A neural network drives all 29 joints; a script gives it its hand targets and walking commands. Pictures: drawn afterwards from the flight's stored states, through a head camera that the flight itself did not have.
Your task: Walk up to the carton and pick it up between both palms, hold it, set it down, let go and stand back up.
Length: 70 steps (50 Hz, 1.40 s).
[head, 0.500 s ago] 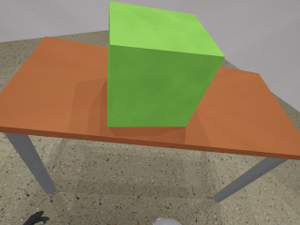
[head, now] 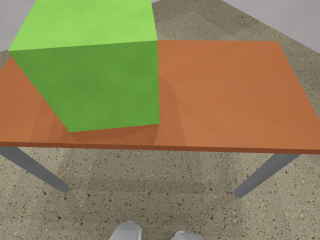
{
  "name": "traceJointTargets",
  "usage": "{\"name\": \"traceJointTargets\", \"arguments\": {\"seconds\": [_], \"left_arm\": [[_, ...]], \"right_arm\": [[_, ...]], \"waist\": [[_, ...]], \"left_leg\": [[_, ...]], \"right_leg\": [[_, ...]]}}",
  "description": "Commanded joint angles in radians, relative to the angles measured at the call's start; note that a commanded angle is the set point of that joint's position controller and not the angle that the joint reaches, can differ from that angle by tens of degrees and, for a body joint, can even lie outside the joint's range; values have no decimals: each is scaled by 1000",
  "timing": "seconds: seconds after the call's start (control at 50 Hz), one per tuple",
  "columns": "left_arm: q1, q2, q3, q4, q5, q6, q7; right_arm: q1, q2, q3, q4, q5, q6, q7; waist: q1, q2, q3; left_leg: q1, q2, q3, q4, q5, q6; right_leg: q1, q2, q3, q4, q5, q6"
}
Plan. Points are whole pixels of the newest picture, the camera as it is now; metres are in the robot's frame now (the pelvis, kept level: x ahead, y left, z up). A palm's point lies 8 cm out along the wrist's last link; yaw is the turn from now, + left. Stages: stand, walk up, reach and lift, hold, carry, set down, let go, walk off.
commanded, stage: walk up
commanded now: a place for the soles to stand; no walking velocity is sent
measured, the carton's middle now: (106, 64) +0.57 +0.18 +0.09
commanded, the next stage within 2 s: none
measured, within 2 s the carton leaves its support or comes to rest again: neither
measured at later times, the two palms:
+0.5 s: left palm out of the picture +0.10 +0.28 -0.10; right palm out of the picture +0.08 -0.37 -0.11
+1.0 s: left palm out of the picture +0.14 +0.36 -0.11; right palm out of the picture +0.14 -0.29 -0.11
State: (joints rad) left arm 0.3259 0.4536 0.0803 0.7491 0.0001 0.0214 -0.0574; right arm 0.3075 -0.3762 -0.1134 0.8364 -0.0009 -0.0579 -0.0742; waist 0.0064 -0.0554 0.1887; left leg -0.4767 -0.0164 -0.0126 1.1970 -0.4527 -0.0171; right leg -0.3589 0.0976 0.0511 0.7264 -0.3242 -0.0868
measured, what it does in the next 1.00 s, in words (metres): steps on the spot: left foot, then right foot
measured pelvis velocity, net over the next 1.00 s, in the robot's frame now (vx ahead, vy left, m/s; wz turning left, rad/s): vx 0.08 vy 0.03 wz -0.03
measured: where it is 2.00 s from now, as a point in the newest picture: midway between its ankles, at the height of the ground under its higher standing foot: outside the picture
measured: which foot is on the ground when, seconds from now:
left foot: up 0.00-0.20, down 0.22-0.44, up 0.46-0.82, down 0.84-1.00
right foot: down 0.00-0.20, up 0.22-0.44, down 0.46-0.92, up 0.94-1.00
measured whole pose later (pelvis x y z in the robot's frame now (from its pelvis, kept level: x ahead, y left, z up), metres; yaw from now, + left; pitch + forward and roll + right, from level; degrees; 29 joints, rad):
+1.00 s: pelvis +0.08 +0.03 -0.02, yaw -2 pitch -3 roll -5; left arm 0.32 0.42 0.08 0.79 0.00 -0.06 0.03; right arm 0.25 -0.38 -0.11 0.84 -0.02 -0.04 -0.02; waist 0.00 0.06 0.14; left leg -0.36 -0.02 -0.03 0.89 -0.48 0.09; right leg -0.31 0.07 0.04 1.05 -0.52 -0.02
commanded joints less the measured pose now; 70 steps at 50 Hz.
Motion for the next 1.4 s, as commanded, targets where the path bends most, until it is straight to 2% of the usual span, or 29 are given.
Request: {"name": "traceJointTargets", "arguments": {"seconds": [0.0, 0.02, 0.08, 0.1, 0.12, 0.14, 0.16, 0.2, 0.22, 0.26, 0.3, 0.34, 0.36, 0.4, 0.46, 0.54, 0.6, 0.74, 0.78, 0.82, 0.84, 0.86, 0.88, 0.92, 1.0, 1.08, 1.14, 1.34, 1.38], "left_arm": [[125, 148, 84, -42, 3, -40, 50], [85, 176, 96, -66, -4, -32, 50], [-118, 173, 98, -126, 27, -14, 41], [-248, 177, 91, -166, 42, -7, 37], [-308, 143, 81, -188, 18, -4, 40], [-176, 31, 46, -159, 18, -11, 49], [-69, 66, 38, -140, 34, -9, 45], [-10, 140, 50, -86, 20, -16, 22], [97, 162, 56, -46, 32, -2, 2], [136, 211, 85, -5, 19, 24, -13], [112, 177, 84, -11, 18, 16, -15], [154, 130, 83, 18, 18, -17, 1], [261, 123, 89, 70, 4, -41, 20], [213, 230, 94, 55, 18, -85, 61], [81, 257, 81, 1, 12, -93, 85], [74, 232, 85, -3, 0, -123, 108], [109, 181, 77, 6, -1, -122, 117], [125, 228, 85, -9, 8, -118, 125], [101, 233, 74, -12, 8, -118, 117], [-15, 201, 51, -43, 3, -113, 106], [-45, 147, 26, -59, -11, -120, 107], [10, 76, 12, -54, -21, -131, 105], [27, 74, 6, -53, -18, -121, 111], [-41, 136, 6, -64, 0, -105, 119], [-69, 94, 8, -43, -9, -87, 100], [-52, 95, 17, 21, -17, -52, 106], [-100, 126, 16, 56, -10, -37, 119], [-151, 155, 25, 90, 0, -38, 111], [-104, 137, 24, 116, -13, -51, 110]], "right_arm": [[62, -230, -18, -26, -4, 8, 18], [127, -254, -27, -8, -1, 7, 20], [281, -274, -51, 20, 10, 12, 5], [397, -259, -65, 44, 12, 9, -5], [502, -276, -76, 82, 2, 2, -13], [380, -246, -67, 35, 4, -4, -19], [182, -229, -50, -9, -5, -11, -22], [16, -234, -38, -78, -23, -20, -14], [-42, -302, -42, -84, -22, -21, -17], [-175, -349, -53, -89, -42, -31, -18], [-161, -308, -44, -104, -53, -24, -4], [-107, -269, -27, -86, -59, -12, 23], [-132, -221, -19, -83, -63, 1, 30], [-50, -149, 7, -76, -33, 10, 36], [-16, -194, -14, -84, -13, 25, 44], [-41, -219, -26, -47, 3, 36, 52], [-44, -216, -13, -56, -8, 43, 57], [-193, -196, -7, -99, -14, 27, 63], [-162, -187, -11, -103, -16, 12, 67], [32, -203, -21, -34, -25, -13, 63], [164, -257, -47, 4, -34, -21, 63], [187, -336, -71, 22, -29, -19, 64], [172, -277, -54, 5, -11, -13, 62], [140, -263, -38, -15, 2, 2, 48], [108, -191, -15, -21, -5, 5, 35], [90, -188, -15, -11, -3, 16, 34], [45, -225, -28, -31, -5, 15, 29], [37, -213, -20, -12, -8, 8, 18], [-6, -196, -12, -13, -12, 7, 24]], "waist": [[71, -195, -239], [35, -216, -241], [-67, -147, -140], [-162, -59, -178], [-266, 70, -208], [-213, 440, -284], [-60, 272, -249], [8, 168, -183], [77, 192, -182], [121, 252, -46], [104, 287, -40], [124, 171, -125], [171, 76, -132], [80, -83, -5], [22, 87, -146], [9, 85, -67], [31, -9, -98], [84, -60, -66], [58, -83, -112], [-67, -75, -164], [-120, 89, -289], [-115, 381, -322], [-84, 284, -284], [-93, 191, -231], [-52, 201, -12], [-53, 271, -52], [-54, 235, -46], [-35, 166, -85], [-14, 151, -186]], "left_leg": [[-95, 8, -22, -208, 15, 21], [11, -15, 21, -242, -38, 33], [246, 1, 70, -505, -59, 54], [387, 25, 79, -653, 1, 89], [603, 38, 102, -868, 161, 179], [652, 251, -283, -884, 367, 192], [526, 365, -529, -804, 223, 266], [222, 364, -448, -891, -7, 264], [51, 430, -527, -990, -337, 276], [-165, 458, -521, -1008, -340, 269], [-153, 324, -333, -888, -242, 196], [45, 178, -136, -628, -114, 126], [-1, 90, -54, -298, 32, 95], [-347, -56, -85, 19, -54, 18], [-250, -12, -169, 8, -38, 44], [-233, -2, -186, -21, 85, 46], [-273, 2, -154, -74, 86, 56], [-318, 76, -38, -370, -21, 55], [-188, 62, -16, -435, -49, 71], [180, 47, -34, -729, 112, 122], [398, 110, -179, -772, 385, 162], [575, 249, -452, -719, 699, 231], [638, 327, -571, -683, 837, 256], [629, 364, -628, -706, 853, 235], [346, 185, -368, -757, 971, -21], [348, 99, -263, -773, 934, -132], [320, 154, -389, -841, 652, -109], [402, 222, -464, -787, 745, -79], [419, 237, -455, -701, 676, 38]], "right_leg": [[461, -199, 369, -424, 486, 238], [411, -164, 300, -448, 576, 330], [89, -101, 201, -317, 764, 351], [-21, -108, 140, -115, 879, 303], [-182, 48, -17, 280, 858, 373], [-299, 56, 96, 575, -4, 174], [-345, -1, 178, 550, -211, 83], [-124, -39, 160, 556, -225, 31], [-74, -40, 127, 614, -330, 20], [36, -106, 176, 574, -340, 23], [98, -135, 111, 286, -319, 4], [170, -99, -13, -217, -203, 5], [252, -113, 96, -398, -123, 46], [329, -312, 608, -361, 332, 90], [306, -402, 578, -335, 477, 24], [315, -342, 444, -306, 618, 173], [408, -300, 401, -268, 687, 166], [459, -338, 390, -144, 698, -24], [399, -343, 318, -109, 630, -93], [211, -249, 181, 105, 709, -67], [99, -200, 146, 356, 582, -8], [-139, -27, 27, 587, 35, 64], [-274, 19, 57, 571, -310, 55], [-349, -24, 61, 505, -325, 51], [-242, -64, 75, 416, -162, 44], [-176, -25, 67, 348, -89, 42], [-185, -42, 102, 312, -98, 42], [-115, -117, 34, 53, -166, 46], [-33, -148, 41, 3, -58, 49]]}}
